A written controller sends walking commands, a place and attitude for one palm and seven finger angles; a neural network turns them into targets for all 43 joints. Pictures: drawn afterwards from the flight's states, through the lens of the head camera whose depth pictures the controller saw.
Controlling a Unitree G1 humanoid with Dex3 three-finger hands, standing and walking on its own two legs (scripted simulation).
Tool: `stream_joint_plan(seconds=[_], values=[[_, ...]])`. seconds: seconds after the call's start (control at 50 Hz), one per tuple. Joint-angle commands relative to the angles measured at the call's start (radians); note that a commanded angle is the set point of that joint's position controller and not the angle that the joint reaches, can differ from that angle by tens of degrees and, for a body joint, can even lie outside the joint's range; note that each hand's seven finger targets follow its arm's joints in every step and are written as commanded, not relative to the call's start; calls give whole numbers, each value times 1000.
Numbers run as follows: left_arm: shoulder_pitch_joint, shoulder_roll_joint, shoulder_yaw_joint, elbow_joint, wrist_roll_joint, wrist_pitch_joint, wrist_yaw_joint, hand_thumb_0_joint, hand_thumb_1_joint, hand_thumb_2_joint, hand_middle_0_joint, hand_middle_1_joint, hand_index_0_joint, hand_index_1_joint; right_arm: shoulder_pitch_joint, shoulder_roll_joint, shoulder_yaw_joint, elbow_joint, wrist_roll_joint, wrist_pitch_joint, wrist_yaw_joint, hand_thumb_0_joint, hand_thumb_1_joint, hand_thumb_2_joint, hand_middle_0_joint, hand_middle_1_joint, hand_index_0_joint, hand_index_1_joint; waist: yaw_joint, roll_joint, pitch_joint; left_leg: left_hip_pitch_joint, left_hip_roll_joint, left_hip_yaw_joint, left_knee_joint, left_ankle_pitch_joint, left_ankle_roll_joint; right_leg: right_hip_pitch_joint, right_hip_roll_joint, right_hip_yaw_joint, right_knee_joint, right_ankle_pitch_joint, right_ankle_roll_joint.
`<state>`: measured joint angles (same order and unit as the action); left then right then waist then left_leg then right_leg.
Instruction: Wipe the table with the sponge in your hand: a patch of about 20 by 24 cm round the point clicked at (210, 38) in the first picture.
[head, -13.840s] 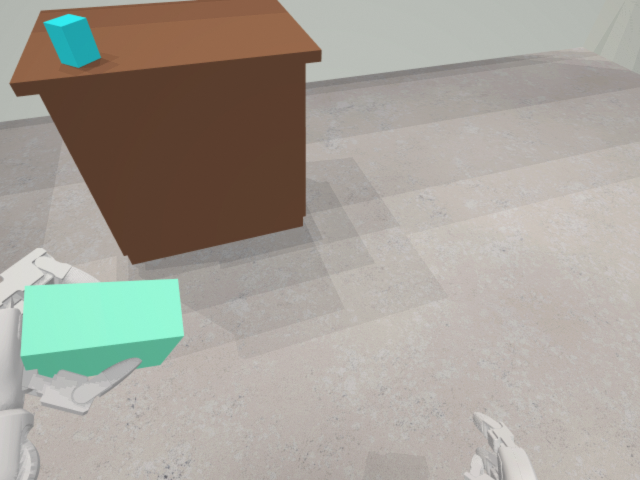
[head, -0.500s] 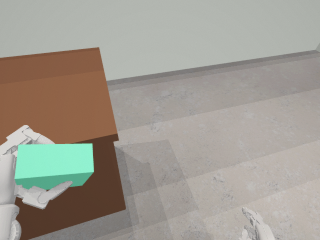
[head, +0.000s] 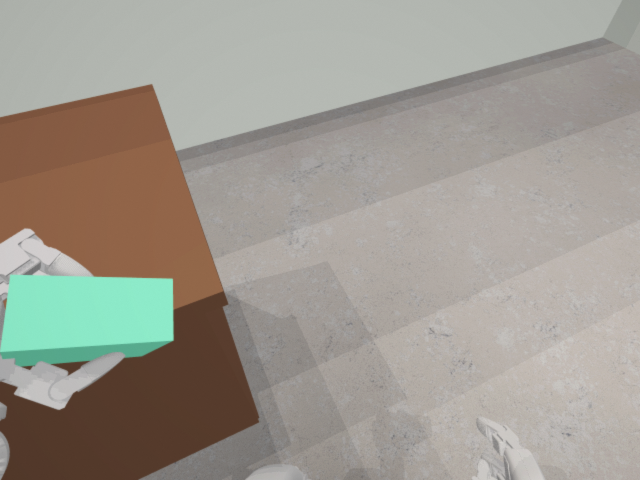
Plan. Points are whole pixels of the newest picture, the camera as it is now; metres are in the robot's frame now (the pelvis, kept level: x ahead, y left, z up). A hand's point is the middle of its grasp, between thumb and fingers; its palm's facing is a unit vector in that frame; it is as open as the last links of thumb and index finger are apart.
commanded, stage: shuffle to correct the standing spot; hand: left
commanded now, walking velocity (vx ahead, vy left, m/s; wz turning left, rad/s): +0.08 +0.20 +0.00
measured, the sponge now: (112, 322) +0.23 +0.21 +0.15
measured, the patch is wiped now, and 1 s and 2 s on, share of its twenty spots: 0.00 0.00 0.00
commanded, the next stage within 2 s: come to a stop and stand still in 0.56 s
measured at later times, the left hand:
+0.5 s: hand out of the picture +0.25 +0.35 +0.18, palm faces +0.36 -0.82 -0.45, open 9.9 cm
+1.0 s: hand out of the picture +0.22 +0.43 +0.19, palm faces +0.41 -0.82 -0.41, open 9.9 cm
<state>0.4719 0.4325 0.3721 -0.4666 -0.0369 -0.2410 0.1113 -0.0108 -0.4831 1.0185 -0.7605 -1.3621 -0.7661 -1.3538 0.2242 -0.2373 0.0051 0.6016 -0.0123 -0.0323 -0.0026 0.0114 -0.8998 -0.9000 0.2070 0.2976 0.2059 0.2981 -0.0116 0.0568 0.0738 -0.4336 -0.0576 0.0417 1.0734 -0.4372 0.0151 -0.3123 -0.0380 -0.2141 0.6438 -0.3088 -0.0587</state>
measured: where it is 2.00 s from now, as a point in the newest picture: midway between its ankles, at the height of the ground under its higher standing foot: outside the picture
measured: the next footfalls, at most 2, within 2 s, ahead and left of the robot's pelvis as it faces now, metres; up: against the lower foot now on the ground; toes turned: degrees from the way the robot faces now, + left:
left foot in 0.26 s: +0.08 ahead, +0.31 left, +0.00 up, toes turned -8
right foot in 0.94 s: +0.02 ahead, +0.11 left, +0.00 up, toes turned -5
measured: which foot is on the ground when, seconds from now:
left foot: up 0.00-0.24, down 0.26-1.00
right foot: down 0.00-0.58, up 0.60-0.92, down 0.94-1.00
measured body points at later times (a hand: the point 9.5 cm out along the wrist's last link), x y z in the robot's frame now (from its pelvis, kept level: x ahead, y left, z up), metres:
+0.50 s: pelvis +0.03 +0.12 +0.00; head +0.06 +0.11 +0.45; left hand +0.22 +0.39 +0.20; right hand +0.18 -0.09 -0.10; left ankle +0.05 +0.24 -0.69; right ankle +0.02 -0.03 -0.72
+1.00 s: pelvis +0.00 +0.19 +0.02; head -0.01 +0.18 +0.47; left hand +0.19 +0.48 +0.21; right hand +0.17 -0.03 -0.06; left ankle +0.08 +0.27 -0.72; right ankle -0.01 +0.11 -0.72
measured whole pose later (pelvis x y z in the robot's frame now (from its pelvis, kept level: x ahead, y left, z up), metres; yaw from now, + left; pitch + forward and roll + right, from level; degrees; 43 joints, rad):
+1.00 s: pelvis +0.00 +0.19 +0.02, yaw -2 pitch +0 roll +0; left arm 0.47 0.37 0.35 -0.44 -0.03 -0.12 0.15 -0.01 -0.48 1.02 -0.76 -1.36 -0.77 -1.35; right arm 0.23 -0.18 0.05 0.60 -0.01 -0.07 -0.05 0.01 -0.90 -0.90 0.21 0.30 0.21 0.30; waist 0.01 0.01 -0.04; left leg -0.33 -0.02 0.09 0.47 -0.21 0.00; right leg -0.18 0.04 -0.10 0.45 -0.26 -0.07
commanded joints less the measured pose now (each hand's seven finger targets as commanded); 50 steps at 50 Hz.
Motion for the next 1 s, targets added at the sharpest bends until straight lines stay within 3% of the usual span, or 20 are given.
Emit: stream_joint_plan(seconds=[0.0, 0.06, 0.16, 0.2, 0.26, 0.28, 0.36, 0.4, 0.42, 0.44, 0.5, 0.54, 0.56, 0.58, 0.6, 0.62, 0.7, 0.88, 0.92, 0.98], values=[[-26, 136, 145, -279, -1, -85, 39, 0, 100, 1300, -1200, -1600, -1200, -1600, -86, -108, -52, -158, 7, -45, 17, 0, -900, -900, 200, 300, 200, 300, 18, -145, -134, -258, 206, -234, 247, 40, -30, 141, -432, 483, -279, 278, -146], [-124, 155, 120, -348, 11, -81, 46, 0, 100, 1300, -1200, -1600, -1200, -1600, -117, -69, -30, -137, 5, -55, -14, 0, -900, -900, 200, 300, 200, 300, 12, -144, -94, 11, 191, -64, -46, 142, -28, -117, -305, 253, -318, 88, -68], [-138, 169, 134, -302, 7, -36, 66, 0, 100, 1300, -1200, -1600, -1200, -1600, -98, -41, -35, -127, 3, -103, -65, 0, -900, -900, 200, 300, 200, 300, 24, -148, -91, 239, 59, 134, -460, 204, -35, -65, -228, 195, -187, -3, -9], [-143, 164, 149, -270, 4, -37, 61, 0, 100, 1300, -1200, -1600, -1200, -1600, -77, -50, -47, -136, 16, -100, -69, 0, -900, -900, 200, 300, 200, 300, 13, -98, -102, 242, 59, 104, -539, 198, -33, -35, -197, 185, -77, 16, 27], [-120, 138, 157, -223, 1, -51, 48, 0, 100, 1300, -1200, -1600, -1200, -1600, -53, -104, -66, -168, 39, -105, -62, 0, -900, -900, 200, 300, 200, 300, 15, 106, -126, 153, 258, -173, -668, 451, 64, -34, -15, 73, 230, -97, 100], [-79, 127, 156, -158, -3, -51, 39, 0, 100, 1300, -1200, -1600, -1200, -1600, -50, -95, -70, -156, 39, -109, -58, 0, -900, -900, 200, 300, 200, 300, 11, 185, -110, 121, 279, -190, -684, 523, 101, -49, -3, 78, 277, -209, 100], [-66, 101, 133, -266, 3, -66, 37, 0, 100, 1300, -1200, -1600, -1200, -1600, -62, -89, -58, -160, 39, -134, -23, 0, -900, -900, 200, 300, 200, 300, 27, 132, -188, 71, 199, -27, -501, 454, 50, 151, -27, 104, -69, 108, 73], [-42, 152, 138, -311, 7, -59, 48, 0, 100, 1300, -1200, -1600, -1200, -1600, -76, -48, -36, -172, 30, -129, -7, 0, -900, -900, 200, 300, 200, 300, 21, -192, -222, -111, 61, 78, -238, 210, -31, 289, -300, 468, -190, 508, -39], [-47, 149, 136, -319, -3, -51, 56, 0, 100, 1300, -1200, -1600, -1200, -1600, -85, -59, -48, -170, 34, -124, 1, 0, -900, -900, 200, 300, 200, 300, 42, -346, -209, -168, 72, 23, -93, -19, -44, 309, -388, 551, -206, 608, -102], [-50, 155, 139, -327, -5, -43, 65, 0, 100, 1300, -1200, -1600, -1200, -1600, -107, -79, -48, -164, 31, -119, 0, 0, -900, -900, 200, 300, 200, 300, 44, -364, -197, -209, 101, -42, -26, -60, -40, 320, -411, 547, -195, 624, -124], [-37, 153, 174, -339, 7, -43, 74, 0, 100, 1300, -1200, -1600, -1200, -1600, -98, -38, -22, -143, 21, -102, -14, 0, -900, -900, 200, 300, 200, 300, 13, -258, -191, -6, 139, -56, -364, 14, -21, 178, -313, 300, -71, 589, -52], [-78, 164, 178, -366, -6, -36, 66, 0, 100, 1300, -1200, -1600, -1200, -1600, -94, -52, -37, -132, 31, -90, -34, 0, -900, -900, 200, 300, 200, 300, -20, -26, -228, 279, 60, 30, -630, 349, -41, 55, -160, 137, 177, 399, 52], [-98, 157, 174, -403, -8, -46, 65, 0, 100, 1300, -1200, -1600, -1200, -1600, -92, -79, -53, -147, 25, -98, -35, 0, -900, -900, 200, 300, 200, 300, -14, 237, -235, 396, 215, -175, -685, 619, 27, -153, -49, 106, 387, -53, 96], [-120, 160, 160, -426, 9, -62, 66, 0, 100, 1300, -1200, -1600, -1200, -1600, -73, -90, -68, -157, 21, -110, -34, 0, -900, -900, 200, 300, 200, 300, 3, 352, -274, 396, 344, -337, -689, 795, 122, -213, -1, 151, 551, -383, 97], [-112, 167, 155, -341, 21, -64, 63, 0, 100, 1300, -1200, -1600, -1200, -1600, -57, -86, -76, -144, 23, -124, -29, 0, -900, -900, 200, 300, 200, 300, 2, 219, -260, 344, 340, -288, -688, 658, 154, -216, 4, 175, 616, -356, 80], [-118, 177, 170, -333, 0, -54, 62, 0, 100, 1300, -1200, -1600, -1200, -1600, -73, -85, -64, -138, 10, -131, -35, 0, -900, -900, 200, 300, 200, 300, 3, 245, -235, 270, 343, -334, -728, 557, 167, -225, -31, 184, 643, -348, 88], [-88, 107, 109, -356, -1, -37, 59, 0, 100, 1300, -1200, -1600, -1200, -1600, -69, -79, -58, -112, 24, -153, -26, 0, -900, -900, 200, 300, 200, 300, 1, 56, -219, 271, 312, -277, -737, 458, 148, -192, -17, 175, 474, -166, 85], [-76, 106, 95, -182, -9, 46, 55, 0, 100, 1300, -1200, -1600, -1200, -1600, -99, -67, -6, -145, 1, -106, -64, 0, -900, -900, 200, 300, 200, 300, 20, 86, -140, 15, 252, -199, -932, -178, -18, 243, 52, 143, -235, -58, 27], [-109, 105, 83, -176, -6, 62, 56, 0, 100, 1300, -1200, -1600, -1200, -1600, -85, -68, -14, -155, -1, -87, -67, 0, -900, -900, 200, 300, 200, 300, 10, 5, -145, 15, 168, -115, -799, -129, -59, 245, -8, 240, -335, -86, -19], [-202, 100, 51, -201, -3, 68, 55, 0, 100, 1300, -1200, -1600, -1200, -1600, -101, -76, -14, -145, 0, -87, -66, 0, -900, -900, 200, 300, 200, 300, 22, -171, -117, 144, 90, -55, -435, 137, -32, -13, -225, 522, -483, -214, -113]])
